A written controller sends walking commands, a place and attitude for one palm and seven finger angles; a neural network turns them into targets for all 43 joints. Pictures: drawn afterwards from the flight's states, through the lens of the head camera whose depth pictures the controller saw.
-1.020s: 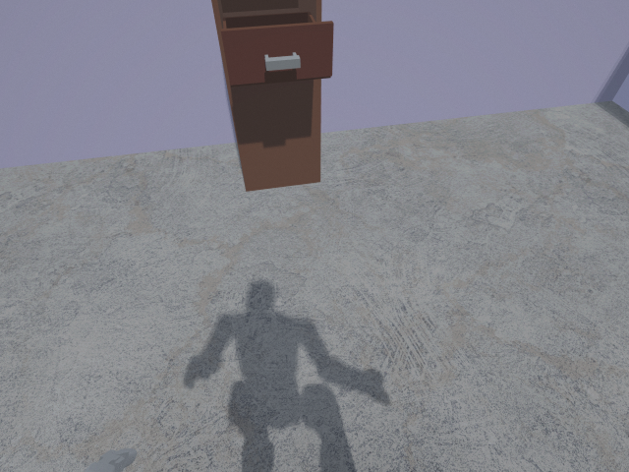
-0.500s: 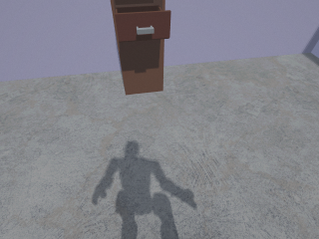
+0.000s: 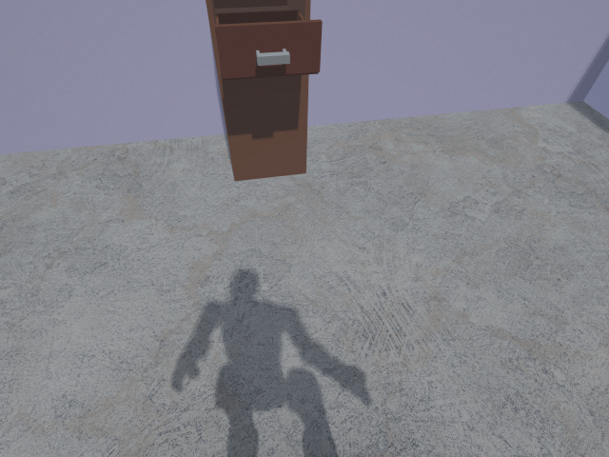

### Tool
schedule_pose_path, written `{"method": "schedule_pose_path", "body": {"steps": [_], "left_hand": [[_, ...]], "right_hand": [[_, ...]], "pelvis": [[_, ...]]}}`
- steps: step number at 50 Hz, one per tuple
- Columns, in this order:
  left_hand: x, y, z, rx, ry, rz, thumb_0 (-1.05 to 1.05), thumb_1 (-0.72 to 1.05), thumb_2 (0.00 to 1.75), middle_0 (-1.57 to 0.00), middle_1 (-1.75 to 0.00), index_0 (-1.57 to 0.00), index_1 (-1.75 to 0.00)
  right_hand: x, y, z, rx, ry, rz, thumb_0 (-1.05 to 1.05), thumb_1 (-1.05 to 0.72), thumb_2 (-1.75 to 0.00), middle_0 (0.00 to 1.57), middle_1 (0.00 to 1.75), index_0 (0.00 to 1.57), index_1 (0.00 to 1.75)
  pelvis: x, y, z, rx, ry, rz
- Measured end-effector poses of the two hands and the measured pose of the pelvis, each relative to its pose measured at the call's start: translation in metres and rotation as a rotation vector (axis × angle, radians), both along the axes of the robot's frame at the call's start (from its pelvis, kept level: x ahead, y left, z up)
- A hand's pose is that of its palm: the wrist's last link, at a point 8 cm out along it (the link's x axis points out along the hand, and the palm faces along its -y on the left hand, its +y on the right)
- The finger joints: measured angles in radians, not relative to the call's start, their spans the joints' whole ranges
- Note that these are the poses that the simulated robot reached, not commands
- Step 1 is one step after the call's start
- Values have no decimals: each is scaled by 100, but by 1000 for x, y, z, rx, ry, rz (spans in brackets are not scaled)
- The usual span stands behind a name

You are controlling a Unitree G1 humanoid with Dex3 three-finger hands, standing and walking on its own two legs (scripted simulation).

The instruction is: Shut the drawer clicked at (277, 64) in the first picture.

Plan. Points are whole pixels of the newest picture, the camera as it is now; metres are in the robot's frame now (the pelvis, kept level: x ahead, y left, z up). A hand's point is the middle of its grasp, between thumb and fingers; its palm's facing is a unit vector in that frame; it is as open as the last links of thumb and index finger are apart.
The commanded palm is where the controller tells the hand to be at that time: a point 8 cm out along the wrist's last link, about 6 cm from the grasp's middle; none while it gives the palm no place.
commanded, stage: look at it before walking up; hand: left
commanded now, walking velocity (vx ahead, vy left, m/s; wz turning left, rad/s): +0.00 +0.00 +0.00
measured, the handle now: (272, 55) +1.23 +0.17 -0.01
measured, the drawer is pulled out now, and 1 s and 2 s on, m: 0.30 0.30 0.30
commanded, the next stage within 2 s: walk to a spot facing it in 0.42 s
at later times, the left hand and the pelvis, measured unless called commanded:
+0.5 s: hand out of the picture +0.09 +0.25 -0.15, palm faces -0.04 -0.94 -0.33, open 7.3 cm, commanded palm none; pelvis +0.01 +0.01 +0.00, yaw +0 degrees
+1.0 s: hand out of the picture +0.04 +0.16 -0.18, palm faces -0.01 -0.98 -0.17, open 7.3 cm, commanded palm none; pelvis +0.11 -0.01 -0.01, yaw -6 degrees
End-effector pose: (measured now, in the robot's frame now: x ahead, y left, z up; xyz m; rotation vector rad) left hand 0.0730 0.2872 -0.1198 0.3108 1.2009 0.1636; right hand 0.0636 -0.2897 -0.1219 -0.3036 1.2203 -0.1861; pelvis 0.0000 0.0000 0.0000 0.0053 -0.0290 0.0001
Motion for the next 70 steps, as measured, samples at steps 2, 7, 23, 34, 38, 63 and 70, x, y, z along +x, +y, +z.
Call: {"method": "schedule_pose_path", "body": {"steps": [2,7,23,34,38,63,70], "left_hand": [[1,1,0,-1,0,-1,0,91,90,-20,-30,-20,-30],[3,3,-1,-1,5,-3,0,91,90,-20,-30,-20,-30],[9,10,1,8,9,3,0,91,90,-20,-30,-20,-30],[1,-5,-11,-28,56,15,0,91,90,-20,-30,-20,-30],[-8,-23,-23,-69,121,13,0,91,90,-20,-30,-20,-30],[85,-26,-52,-147,425,25,1,91,90,-20,-30,-20,-30],[277,-19,-35,-133,106,-143,0,92,90,-20,-30,-20,-30]], "right_hand": [[1,1,0,0,0,-1,0,-90,-90,20,30,20,30],[4,3,1,-1,0,-1,0,-90,-90,20,30,20,30],[22,7,3,-2,-18,5,0,-90,-90,20,30,20,30],[19,20,-7,34,-8,-17,0,-90,-90,20,30,20,30],[4,29,-22,78,28,-70,0,-90,-90,20,30,20,30],[236,75,-15,90,-222,-152,0,-91,-90,20,30,20,30],[202,84,-5,65,-109,-337,-2,-95,-90,20,30,20,30]], "pelvis": [[1,1,0,0,1,0],[3,3,0,-1,5,-2],[12,7,1,0,3,-2],[25,6,-3,2,6,-33],[42,1,-10,9,16,-66],[225,29,-27,-19,14,-230],[279,35,-6,-8,9,-293]]}}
